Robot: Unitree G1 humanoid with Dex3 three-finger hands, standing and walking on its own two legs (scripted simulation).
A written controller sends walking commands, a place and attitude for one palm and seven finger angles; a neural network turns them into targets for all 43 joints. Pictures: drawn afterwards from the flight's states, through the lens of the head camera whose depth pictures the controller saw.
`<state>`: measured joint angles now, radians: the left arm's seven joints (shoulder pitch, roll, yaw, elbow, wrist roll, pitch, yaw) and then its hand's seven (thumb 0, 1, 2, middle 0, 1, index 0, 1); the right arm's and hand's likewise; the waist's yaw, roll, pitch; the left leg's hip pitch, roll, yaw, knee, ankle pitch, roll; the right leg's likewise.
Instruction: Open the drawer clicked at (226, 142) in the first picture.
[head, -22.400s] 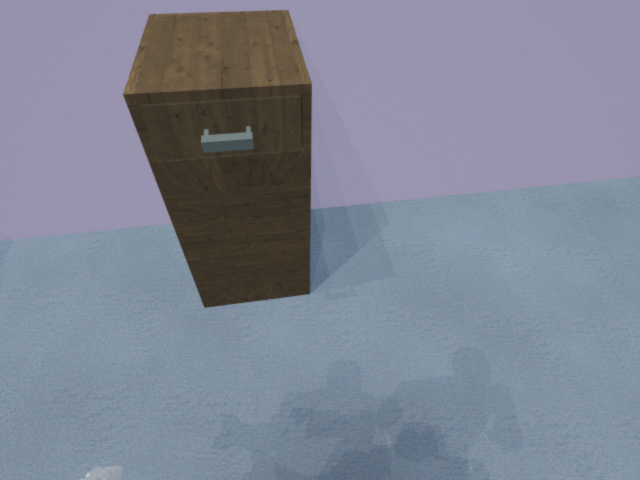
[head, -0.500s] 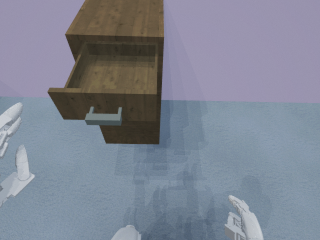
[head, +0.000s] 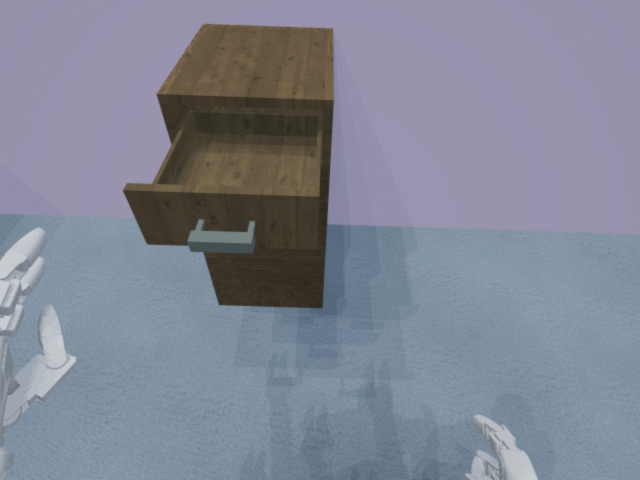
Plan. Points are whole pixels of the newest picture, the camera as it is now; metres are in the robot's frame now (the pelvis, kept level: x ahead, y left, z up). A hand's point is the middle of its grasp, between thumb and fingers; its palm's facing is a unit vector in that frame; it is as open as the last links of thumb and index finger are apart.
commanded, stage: let the arm hang, fingers relaxed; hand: left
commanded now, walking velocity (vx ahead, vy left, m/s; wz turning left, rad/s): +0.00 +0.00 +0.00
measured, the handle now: (224, 233) +0.52 +0.20 -0.03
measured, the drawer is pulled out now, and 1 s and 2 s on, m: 0.29 0.29 0.29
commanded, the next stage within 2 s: look to check the result in 1.20 s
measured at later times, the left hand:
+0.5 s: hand out of the picture +0.00 +0.19 -0.17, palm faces +0.06 -0.98 -0.19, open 7.0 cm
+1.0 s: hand out of the picture -0.03 +0.17 -0.17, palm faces +0.04 -0.99 -0.16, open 7.4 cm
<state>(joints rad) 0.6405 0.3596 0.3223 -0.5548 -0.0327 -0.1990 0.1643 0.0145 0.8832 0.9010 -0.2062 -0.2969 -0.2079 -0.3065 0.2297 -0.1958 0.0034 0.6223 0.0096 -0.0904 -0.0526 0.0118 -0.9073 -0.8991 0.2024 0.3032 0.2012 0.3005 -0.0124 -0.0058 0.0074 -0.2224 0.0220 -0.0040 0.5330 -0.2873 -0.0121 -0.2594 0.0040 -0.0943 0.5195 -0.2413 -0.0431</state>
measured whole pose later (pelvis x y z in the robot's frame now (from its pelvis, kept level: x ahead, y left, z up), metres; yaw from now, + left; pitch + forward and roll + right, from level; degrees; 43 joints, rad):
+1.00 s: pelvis -0.02 +0.01 +0.01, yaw -1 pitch -3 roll +0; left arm 0.29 0.11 0.02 1.13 0.02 0.01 0.02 0.00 0.90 0.90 -0.19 -0.29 -0.20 -0.30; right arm 0.36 -0.08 -0.01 1.10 -0.02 0.02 -0.04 0.00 -0.91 -0.90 0.20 0.30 0.20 0.30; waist 0.00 0.01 0.05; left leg -0.19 0.01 0.01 0.45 -0.22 0.00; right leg -0.23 0.00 -0.08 0.43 -0.16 -0.04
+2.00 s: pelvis +0.00 -0.01 +0.01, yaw -1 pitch -2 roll +0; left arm 0.27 0.12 0.02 1.14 0.01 0.00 0.03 0.00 0.90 0.90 -0.19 -0.29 -0.20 -0.30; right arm 0.32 -0.10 -0.01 1.12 -0.01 0.01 -0.05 0.00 -0.91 -0.90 0.20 0.30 0.20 0.30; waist 0.00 0.02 0.07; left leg -0.14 0.04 0.00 0.41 -0.23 -0.03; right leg -0.18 0.03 -0.09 0.40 -0.18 -0.06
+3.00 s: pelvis +0.02 -0.01 +0.01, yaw -1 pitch -2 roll +0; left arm 0.26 0.12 0.02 1.15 0.01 0.00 0.03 0.01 0.90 0.90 -0.19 -0.29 -0.20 -0.30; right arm 0.32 -0.11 -0.01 1.13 -0.01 0.01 -0.05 0.00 -0.91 -0.90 0.20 0.30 0.20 0.30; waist 0.00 0.02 0.07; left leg -0.11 0.05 0.00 0.39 -0.24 -0.04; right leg -0.16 0.04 -0.09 0.38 -0.20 -0.06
